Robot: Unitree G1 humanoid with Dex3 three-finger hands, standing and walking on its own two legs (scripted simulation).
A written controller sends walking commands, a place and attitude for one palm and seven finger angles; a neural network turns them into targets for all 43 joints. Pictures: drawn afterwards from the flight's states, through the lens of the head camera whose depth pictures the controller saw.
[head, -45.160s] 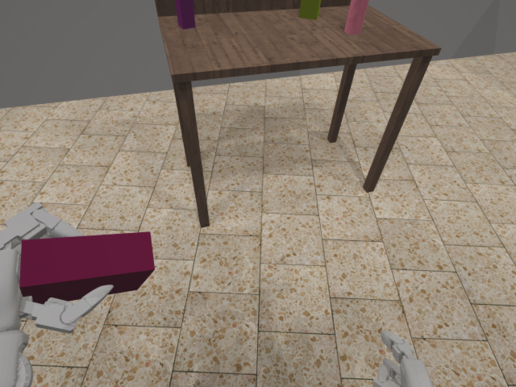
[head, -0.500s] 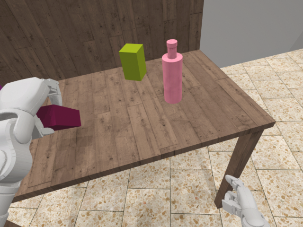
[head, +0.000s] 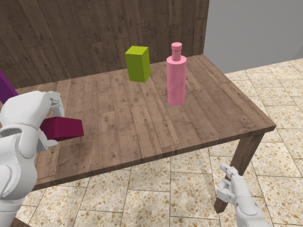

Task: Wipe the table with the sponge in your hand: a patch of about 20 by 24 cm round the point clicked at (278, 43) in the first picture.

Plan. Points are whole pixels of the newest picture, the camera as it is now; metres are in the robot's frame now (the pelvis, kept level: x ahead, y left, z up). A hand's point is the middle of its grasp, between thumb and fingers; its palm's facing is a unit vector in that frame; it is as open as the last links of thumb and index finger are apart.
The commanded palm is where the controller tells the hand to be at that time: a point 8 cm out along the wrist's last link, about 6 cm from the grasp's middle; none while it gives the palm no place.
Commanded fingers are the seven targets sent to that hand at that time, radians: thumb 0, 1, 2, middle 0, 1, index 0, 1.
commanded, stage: bring the sponge back beside the body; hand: left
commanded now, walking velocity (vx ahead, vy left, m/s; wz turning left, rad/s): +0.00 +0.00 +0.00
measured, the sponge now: (57, 131) +0.26 +0.32 +0.14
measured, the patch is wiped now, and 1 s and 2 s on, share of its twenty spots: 1.00 1.00 1.00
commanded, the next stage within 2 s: step back with the hand held close in 0.86 s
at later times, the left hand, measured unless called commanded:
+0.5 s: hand (46, 141) +0.20 +0.28 +0.18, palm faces +0.21 -0.13 -0.97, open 8.7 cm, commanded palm +0.15 +0.27 +0.26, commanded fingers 0.00 0.10 1.30 -1.20 -1.60 -1.20 -1.60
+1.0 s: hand (51, 144) +0.20 +0.27 +0.18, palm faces +0.21 -0.16 -0.96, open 8.7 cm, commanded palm +0.16 +0.27 +0.24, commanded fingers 0.00 0.10 1.30 -1.20 -1.60 -1.20 -1.60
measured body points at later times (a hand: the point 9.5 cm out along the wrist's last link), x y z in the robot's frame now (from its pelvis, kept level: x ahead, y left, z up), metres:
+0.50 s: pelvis +0.00 +0.00 +0.00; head -0.04 -0.05 +0.44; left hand +0.19 +0.28 +0.23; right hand +0.27 -0.18 -0.06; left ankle +0.02 +0.12 -0.74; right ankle +0.02 -0.09 -0.74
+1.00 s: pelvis -0.01 +0.00 +0.00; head -0.04 -0.05 +0.44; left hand +0.19 +0.27 +0.23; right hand +0.27 -0.19 -0.05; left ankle +0.02 +0.12 -0.74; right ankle +0.02 -0.09 -0.74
